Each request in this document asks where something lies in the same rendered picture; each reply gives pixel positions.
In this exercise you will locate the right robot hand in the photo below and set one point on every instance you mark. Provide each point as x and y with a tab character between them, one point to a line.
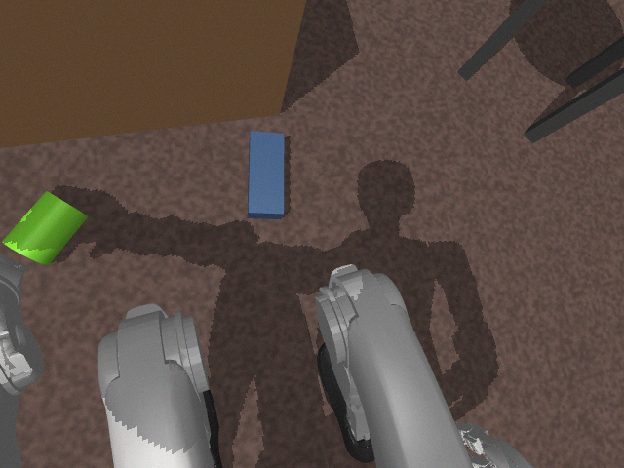
497	453

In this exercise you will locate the right robot foot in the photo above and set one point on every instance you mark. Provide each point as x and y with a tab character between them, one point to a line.
360	450

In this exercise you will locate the left robot arm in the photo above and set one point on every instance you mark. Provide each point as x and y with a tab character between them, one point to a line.
21	361

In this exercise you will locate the left robot foot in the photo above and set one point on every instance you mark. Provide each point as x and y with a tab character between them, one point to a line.
212	417

